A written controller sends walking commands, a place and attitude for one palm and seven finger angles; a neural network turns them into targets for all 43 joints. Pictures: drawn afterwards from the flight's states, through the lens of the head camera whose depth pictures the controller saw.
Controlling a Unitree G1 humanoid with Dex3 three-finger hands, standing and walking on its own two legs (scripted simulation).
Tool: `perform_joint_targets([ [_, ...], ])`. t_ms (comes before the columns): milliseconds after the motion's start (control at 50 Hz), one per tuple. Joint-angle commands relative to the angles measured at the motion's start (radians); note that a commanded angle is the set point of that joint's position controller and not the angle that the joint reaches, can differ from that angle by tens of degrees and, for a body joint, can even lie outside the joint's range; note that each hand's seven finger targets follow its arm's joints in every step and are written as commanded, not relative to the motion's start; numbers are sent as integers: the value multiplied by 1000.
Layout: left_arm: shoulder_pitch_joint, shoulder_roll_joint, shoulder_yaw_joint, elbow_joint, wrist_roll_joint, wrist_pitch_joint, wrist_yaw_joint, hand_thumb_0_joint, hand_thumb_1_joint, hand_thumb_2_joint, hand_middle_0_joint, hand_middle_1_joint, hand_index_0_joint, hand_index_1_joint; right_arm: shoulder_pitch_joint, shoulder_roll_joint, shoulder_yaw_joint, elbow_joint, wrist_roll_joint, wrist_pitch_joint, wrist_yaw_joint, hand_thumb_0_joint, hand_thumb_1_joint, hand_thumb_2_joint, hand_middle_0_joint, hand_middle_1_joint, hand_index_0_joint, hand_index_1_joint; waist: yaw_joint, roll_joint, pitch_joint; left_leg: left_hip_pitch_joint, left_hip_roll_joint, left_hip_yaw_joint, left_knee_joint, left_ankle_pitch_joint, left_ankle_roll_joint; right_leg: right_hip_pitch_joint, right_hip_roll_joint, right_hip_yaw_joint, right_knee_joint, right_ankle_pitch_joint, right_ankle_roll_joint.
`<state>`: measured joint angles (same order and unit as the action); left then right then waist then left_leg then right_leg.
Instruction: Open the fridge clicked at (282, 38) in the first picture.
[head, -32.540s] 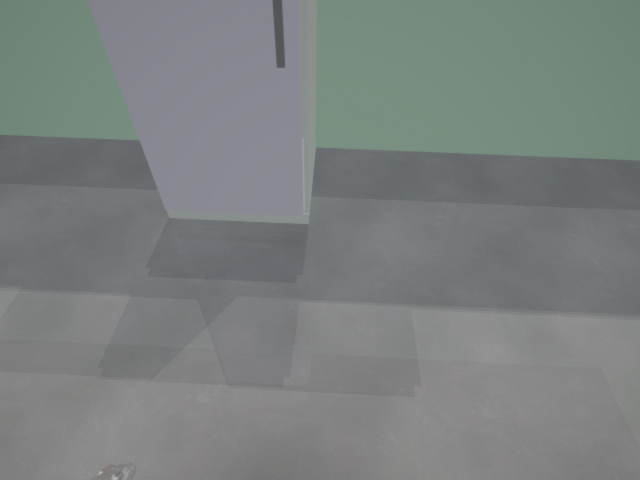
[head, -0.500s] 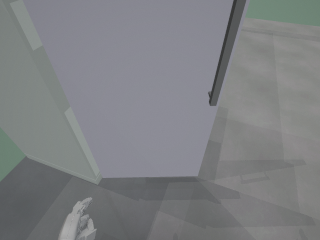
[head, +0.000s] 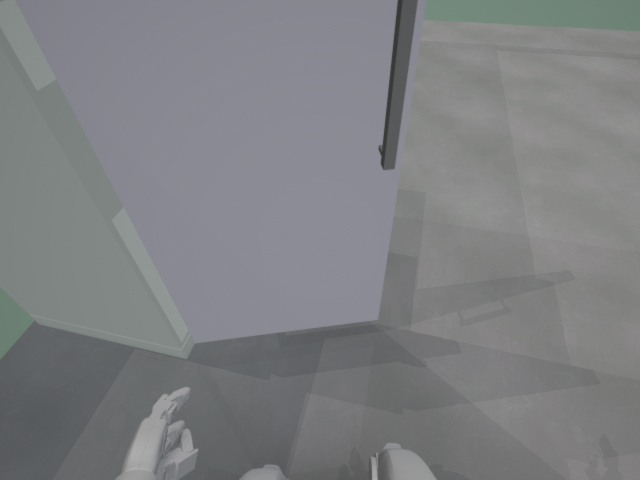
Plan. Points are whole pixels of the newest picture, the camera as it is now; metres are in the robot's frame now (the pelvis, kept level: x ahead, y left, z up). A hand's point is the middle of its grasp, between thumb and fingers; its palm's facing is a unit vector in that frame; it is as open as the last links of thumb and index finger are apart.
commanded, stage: step back with the hand held close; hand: right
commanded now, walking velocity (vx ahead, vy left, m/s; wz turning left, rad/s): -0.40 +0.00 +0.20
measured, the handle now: (395, 63) +0.70 -0.11 +0.21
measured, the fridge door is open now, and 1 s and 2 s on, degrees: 69 69 69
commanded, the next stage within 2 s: stop stepping back and stand still in 0.04 s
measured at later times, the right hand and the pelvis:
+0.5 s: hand out of the picture +0.09 -0.27 +0.21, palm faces +0.41 +0.85 -0.34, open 7.4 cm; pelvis -0.13 -0.02 +0.03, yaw +6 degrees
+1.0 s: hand out of the picture +0.07 -0.26 +0.19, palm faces +0.36 +0.83 -0.43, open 7.4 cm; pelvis -0.16 -0.02 +0.03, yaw +6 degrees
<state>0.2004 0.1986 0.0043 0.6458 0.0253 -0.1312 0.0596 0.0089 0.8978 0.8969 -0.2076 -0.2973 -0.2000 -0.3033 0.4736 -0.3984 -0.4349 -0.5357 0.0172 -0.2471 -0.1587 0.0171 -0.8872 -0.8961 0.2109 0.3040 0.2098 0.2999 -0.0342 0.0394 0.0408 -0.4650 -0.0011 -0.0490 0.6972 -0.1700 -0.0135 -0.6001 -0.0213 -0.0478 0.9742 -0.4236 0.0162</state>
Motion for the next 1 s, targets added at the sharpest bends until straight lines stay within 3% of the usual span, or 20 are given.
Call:
perform_joint_targets([
  [0,-90,95,19,-153,-4,-32,13,0,900,900,-200,-300,-200,-300,-154,-187,-92,-208,3,-16,-20,0,-900,-900,200,300,200,300,17,194,-78,-128,213,-235,-411,-137,129,287,-3,29,-74,-86,1],
  [40,-83,120,23,-134,-9,-30,31,0,900,900,-200,-300,-200,-300,-193,-165,-60,-189,2,-16,-17,0,-900,-900,200,300,200,300,39,7,-76,-72,155,-189,-268,-93,71,339,12,-5,-443,-19,-16],
  [80,-96,167,34,-174,-2,-46,47,0,900,900,-200,-300,-200,-300,-189,-151,-96,-202,0,-41,-29,0,-900,-900,200,300,200,300,39,-463,-104,40,-75,15,362,-271,-32,58,-396,373,-772,-149,-194],
  [120,-80,142,74,-163,-22,-64,33,0,900,900,-200,-300,-200,-300,-109,-141,-78,-161,32,-44,-7,0,-900,-900,200,300,200,300,34,-231,-186,17,-97,-48,677,-310,-20,98,-388,274,-724,-56,-181],
  [160,-91,150,79,-165,-19,-86,9,0,900,900,-200,-300,-200,-300,-70,-131,-83,-221,44,-33,-1,0,-900,-900,200,300,200,300,24,-231,-144,-32,-58,-26,636,-303,-29,147,-342,236,-698,-77,-187],
  [280,-84,131,42,-187,-17,-81,-3,0,900,900,-200,-300,-200,-300,-85,-155,-62,-235,27,17,-31,0,-900,-900,200,300,200,300,22,-307,-124,350,-73,179,-149,-375,55,124,-178,62,-727,-300,-10],
  [300,-78,112,42,-191,-19,-64,-5,0,900,900,-200,-300,-200,-300,-87,-183,-80,-221,20,25,-32,0,-900,-900,200,300,200,300,25,-131,-106,308,31,21,-346,-382,119,122,-84,-31,-480,-214,16],
  [320,-82,98,43,-190,-17,-50,-7,0,900,900,-200,-300,-200,-300,-102,-222,-102,-210,21,25,-31,0,-900,-900,200,300,200,300,23,133,-71,137,268,-380,-538,-495,228,114,-11,-35,-100,-59,30],
  [340,-92,123,27,-176,-3,-51,-2,0,900,900,-200,-300,-200,-300,-151,-262,-138,-207,25,16,-43,0,-900,-900,200,300,200,300,28,123,-34,47,370,-441,-589,-300,262,75,-19,43,19,14,23],
  [380,-53,113,27,-134,-18,-48,11,0,900,900,-200,-300,-200,-300,-131,-175,-77,-95,30,23,-32,0,-900,-900,200,300,200,300,45,92,-106,121,238,-242,-467,-339,175,162,-16,33,-64,72,12],
  [460,-61,141,29,-136,-27,-42,34,0,900,900,-200,-300,-200,-300,-80,-157,-51,-61,20,28,-37,0,-900,-900,200,300,200,300,57,-16,-78,75,149,-89,-310,-355,114,380,-40,7,-471,5,-34],
  [540,-97,159,28,-163,-20,-35,48,0,900,900,-200,-300,-200,-300,-98,-227,-99,-137,23,15,-30,0,-900,-900,200,300,200,300,44,-339,-68,60,-60,97,233,-364,28,235,-296,424,-883,-469,-136],
  [620,-91,154,34,-156,-19,-38,25,0,900,900,-200,-300,-200,-300,-26,-158,-47,-117,14,40,-27,0,-900,-900,200,300,200,300,30,-262,-44,357,-51,179,-28,-337,50,47,-205,163,-784,-336,-94],
  [640,-103,160,39,-172,-21,-33,27,0,900,900,-200,-300,-200,-300,-29,-185,-66,-130,8,42,-30,0,-900,-900,200,300,200,300,20,-224,-41,439,-34,149,-149,-332,67,-23,-150,99,-651,-348,-68],
  [660,-96,148,48,-179,-15,-23,27,0,900,900,-200,-300,-200,-300,-11,-209,-85,-120,-3,44,-31,0,-900,-900,200,300,200,300,12,-2,-24,411,97,-100,-359,-468,135,-94,-42,11,-313,-252,-42],
  [680,-100,135,50,-177,-17,-23,21,0,900,900,-200,-300,-200,-300,-51,-237,-100,-151,3,43,-28,0,-900,-900,200,300,200,300,10,241,-13,292,360,-539,-583,-650,246,-139,34,-19,38,-96,-15],
  [740,-36,133,42,-108,-8,-42,13,0,900,900,-200,-300,-200,-300,-121,-230,-116,-143,10,2,-25,0,-900,-900,200,300,200,300,60,-16,-70,162,281,-312,-530,-522,195,5,-31,40,123,63,4],
  [940,-54,145,41,-135,-27,-65,35,0,900,900,-200,-300,-200,-300,-86,-160,-46,-47,18,-6,-23,0,-900,-900,200,300,200,300,35,-2,-71,172,166,-101,-349,-241,84,396,-49,17,-542,99,-66],
  [960,16,332,98,93,2,-50,-78,0,900,900,-200,-300,-200,-300,-97,-10,316,694,-84,159,118,0,-900,-900,200,300,200,300,104,-117,0,1,158,43,-46,42,53,357,-172,157,-427,421,-110],
  [980,-12,306,89,12,-12,44,-76,0,900,900,-200,-300,-200,-300,-48,14,302,709,-49,238,145,0,-900,-900,200,300,200,300,40,-155,-55,48,65,52,25,-140,25,278,-229,239,-517,405,-147],
])
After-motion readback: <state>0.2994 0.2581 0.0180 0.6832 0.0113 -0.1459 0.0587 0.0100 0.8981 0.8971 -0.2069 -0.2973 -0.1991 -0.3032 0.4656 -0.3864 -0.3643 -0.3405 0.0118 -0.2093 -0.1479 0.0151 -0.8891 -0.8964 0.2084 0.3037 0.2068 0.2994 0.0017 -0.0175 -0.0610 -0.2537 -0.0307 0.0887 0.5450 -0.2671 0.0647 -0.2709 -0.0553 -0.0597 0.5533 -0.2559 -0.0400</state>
